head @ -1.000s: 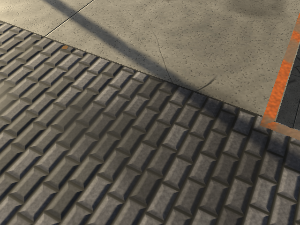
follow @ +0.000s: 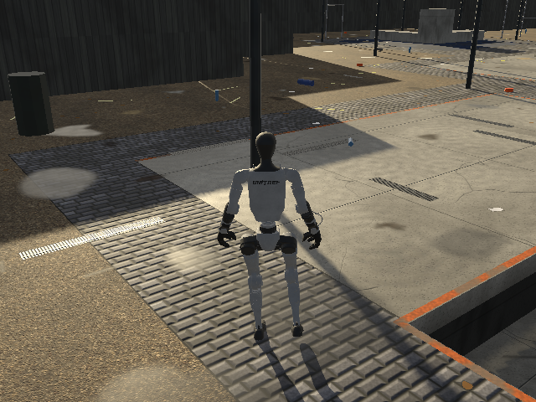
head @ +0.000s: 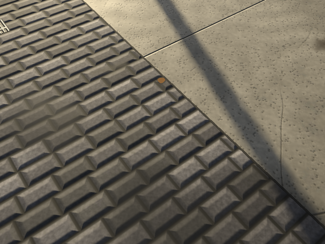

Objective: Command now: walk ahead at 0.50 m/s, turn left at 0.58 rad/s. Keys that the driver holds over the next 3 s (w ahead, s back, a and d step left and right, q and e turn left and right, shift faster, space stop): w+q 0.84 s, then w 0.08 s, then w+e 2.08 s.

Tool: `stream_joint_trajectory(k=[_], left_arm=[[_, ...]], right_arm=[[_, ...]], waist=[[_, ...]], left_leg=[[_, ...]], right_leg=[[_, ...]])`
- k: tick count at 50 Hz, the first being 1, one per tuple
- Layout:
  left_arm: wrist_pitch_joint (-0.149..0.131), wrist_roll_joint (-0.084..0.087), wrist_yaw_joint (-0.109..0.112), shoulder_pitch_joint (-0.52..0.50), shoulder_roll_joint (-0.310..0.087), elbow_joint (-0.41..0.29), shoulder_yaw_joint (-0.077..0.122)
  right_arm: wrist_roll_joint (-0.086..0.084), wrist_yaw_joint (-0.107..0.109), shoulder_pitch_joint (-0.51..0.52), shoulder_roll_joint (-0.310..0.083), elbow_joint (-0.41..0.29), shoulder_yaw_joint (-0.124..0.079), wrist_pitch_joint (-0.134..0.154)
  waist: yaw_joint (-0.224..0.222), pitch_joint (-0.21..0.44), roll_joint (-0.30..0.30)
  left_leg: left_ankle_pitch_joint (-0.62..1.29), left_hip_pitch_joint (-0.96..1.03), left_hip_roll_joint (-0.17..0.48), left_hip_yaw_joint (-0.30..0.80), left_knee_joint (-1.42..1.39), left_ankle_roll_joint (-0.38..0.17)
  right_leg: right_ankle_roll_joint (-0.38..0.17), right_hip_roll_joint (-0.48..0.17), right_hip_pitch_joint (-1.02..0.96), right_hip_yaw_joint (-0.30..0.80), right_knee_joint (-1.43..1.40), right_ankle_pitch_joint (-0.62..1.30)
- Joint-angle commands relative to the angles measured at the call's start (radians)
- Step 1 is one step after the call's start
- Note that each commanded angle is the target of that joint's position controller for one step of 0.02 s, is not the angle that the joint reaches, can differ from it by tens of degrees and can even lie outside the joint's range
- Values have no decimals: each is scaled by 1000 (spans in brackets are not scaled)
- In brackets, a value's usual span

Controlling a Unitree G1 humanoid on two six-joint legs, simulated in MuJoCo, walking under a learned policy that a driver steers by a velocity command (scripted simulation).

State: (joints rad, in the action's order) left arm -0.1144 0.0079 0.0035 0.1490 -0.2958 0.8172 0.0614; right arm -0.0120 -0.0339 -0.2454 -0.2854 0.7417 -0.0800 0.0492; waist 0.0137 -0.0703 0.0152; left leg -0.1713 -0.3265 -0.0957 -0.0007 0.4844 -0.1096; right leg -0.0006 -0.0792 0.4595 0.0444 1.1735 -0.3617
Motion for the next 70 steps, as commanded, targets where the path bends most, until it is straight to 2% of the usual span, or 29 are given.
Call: stream_joint_trajectory(k=[1,7,11,14,16,17,18,19,20,21,22,24,29,34,38,40,42,43,44,45,46,47,48,51,55,60,65,68,70], left_arm=[[4,-20,4,34,-106,-62,31],[9,-17,-2,-164,-50,-133,8],[-6,-2,-21,-246,-69,-173,9],[-22,1,-32,-223,-103,-177,22],[-32,-2,-27,-94,-132,-146,41],[-38,-19,-20,32,-170,-129,55],[-33,-38,-12,179,-250,-115,76],[-20,-16,-21,219,-232,-85,74],[-12,-1,-20,167,-140,-106,50],[0,-5,-14,121,-102,-116,39],[7,-13,-13,77,-86,-113,30],[6,-22,-9,42,-66,-102,22],[-8,-14,-8,59,-118,-67,42],[10,-6,-2,87,-150,-44,47],[33,13,-1,139,-187,-18,58],[46,23,3,135,-216,-18,67],[61,32,11,119,-229,-24,69],[58,17,15,138,-191,-29,52],[40,-33,1,221,-41,-82,2],[2,-3,-12,175,-92,-92,-1],[-13,42,-21,79,-161,-109,20],[-20,43,-19,55,-146,-115,11],[-17,21,-13,48,-140,-99,11],[25,14,-17,123,-121,-61,15],[54,9,-11,59,-80,-73,5],[40,14,-32,-60,-47,-105,-6],[36,11,-66,-152,-37,-169,-13],[42,8,-78,-90,-76,-188,6],[49,9,-64,155,-163,-143,53]], right_arm=[[2,17,15,-129,-84,-30,26],[-8,50,-71,-160,-64,-40,13],[-14,53,-126,-159,-41,-40,3],[-13,61,-127,-154,-39,-41,-8],[-11,61,-97,-138,-51,-35,-14],[-4,55,-84,-93,-67,-17,-11],[-6,55,-171,-33,-90,1,-6],[-25,56,-241,-52,-103,9,1],[-32,55,-184,-150,-85,-13,-2],[-22,54,-91,-172,-99,-20,-8],[-11,52,-44,-159,-113,-21,-10],[-14,42,-41,-122,-121,-22,-19],[-11,35,11,-67,-158,-6,-31],[-11,5,148,-42,-186,8,-14],[-16,-18,234,-49,-230,8,-15],[-9,-22,207,-80,-238,-8,-19],[-9,-15,2,-149,-191,-50,-27],[-12,2,-175,-209,-143,-81,-35],[-19,18,-175,-323,-139,-94,-32],[-12,12,-204,-272,-175,-71,-13],[0,5,-183,-203,-149,-50,1],[-2,5,-128,-177,-143,-40,8],[2,7,-53,-140,-146,-27,11],[20,10,14,-105,-139,-11,31],[26,22,-8,-124,-86,-16,54],[25,33,-27,-135,-47,-14,57],[9,40,-89,-151,7,-24,28],[4,58,-60,-190,2,-35,2],[2,74,-36,-193,-7,-31,-12]], waist=[[-33,120,-45],[36,69,-87],[67,55,-107],[45,63,-133],[-27,109,-155],[-88,221,-120],[-93,390,75],[-67,439,322],[-86,294,182],[-94,186,98],[-74,106,57],[-33,58,90],[-29,49,59],[-80,21,40],[-96,-10,44],[-58,24,70],[71,145,71],[152,235,13],[47,302,-277],[95,496,-217],[119,362,-132],[84,255,-97],[44,190,-47],[-25,147,-74],[-14,64,-54],[42,12,-57],[76,-18,-50],[19,60,-106],[-123,201,-94]], left_leg=[[250,166,261,343,-258,-191],[176,100,178,246,-252,-122],[105,144,206,319,-199,-102],[119,225,240,406,-110,-88],[217,220,208,413,-5,-57],[210,146,154,363,185,-24],[-46,-134,31,237,521,51],[-435,-380,12,186,744,79],[-369,-464,81,203,832,87],[-285,-466,117,160,841,92],[-226,-440,147,143,799,95],[-165,-365,197,132,727,92],[-38,-405,226,106,573,117],[188,-352,204,28,293,106],[128,-338,179,-23,173,69],[24,-253,126,-71,147,30],[15,38,41,-117,83,-30],[54,351,65,-25,60,-73],[-23,692,346,489,19,-225],[-173,764,463,846,-152,-322],[-121,689,429,688,-175,-259],[-38,546,395,538,-170,-219],[76,400,361,429,-174,-184],[244,198,323,276,-257,-172],[272,160,303,116,-335,-145],[225,199,279,-36,-369,-76],[368,414,348,-74,-288,-59],[833,478,354,-114,-107,-20],[929,360,304,-164,246,34]], right_leg=[[27,-45,143,29,-94,82],[73,31,118,7,-513,411],[55,67,72,22,-649,453],[23,77,35,39,-700,344],[-20,88,-138,9,-754,313],[-73,-1,-367,75,-729,312],[-196,-226,-742,393,-731,209],[-283,-358,-861,753,-839,-28],[-244,-329,-749,674,-875,-169],[-202,-285,-618,513,-884,-116],[-186,-240,-486,396,-912,-2],[-168,-183,-352,246,-963,127],[-205,-192,-347,60,-1031,329],[-161,-157,-393,-120,-1026,420],[-137,-198,-500,-172,-988,499],[-117,-205,-546,-210,-881,791],[-82,-175,-502,-262,-581,1022],[-45,-142,-294,-266,-320,844],[16,22,164,-239,51,-93],[17,91,280,6,218,-249],[2,36,365,34,221,-154],[-13,-11,355,18,148,-73],[-10,-53,297,12,73,-14],[7,-87,149,15,-12,69],[39,-80,225,31,-164,255],[22,-23,192,-4,-458,522],[-29,6,281,-45,-575,406],[-83,83,158,-129,-575,233],[-147,149,-206,-135,-634,267]])
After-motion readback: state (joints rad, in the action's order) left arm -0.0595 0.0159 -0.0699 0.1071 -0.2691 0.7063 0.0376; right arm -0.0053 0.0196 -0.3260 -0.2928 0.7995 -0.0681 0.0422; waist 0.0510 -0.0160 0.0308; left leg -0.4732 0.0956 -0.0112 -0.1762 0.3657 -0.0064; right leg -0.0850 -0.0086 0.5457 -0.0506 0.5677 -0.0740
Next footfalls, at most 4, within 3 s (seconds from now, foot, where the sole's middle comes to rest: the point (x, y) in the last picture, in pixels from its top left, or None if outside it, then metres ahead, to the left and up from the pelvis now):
0.34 right None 0.39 -0.13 -0.77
0.86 left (106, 217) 0.55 0.23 -0.77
1.40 right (121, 140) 0.93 0.20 -0.77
1.86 left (71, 108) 1.13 0.47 -0.77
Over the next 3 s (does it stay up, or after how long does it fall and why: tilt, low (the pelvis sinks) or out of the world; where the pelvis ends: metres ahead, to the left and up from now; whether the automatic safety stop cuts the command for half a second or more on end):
stays up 1.60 0.24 0.00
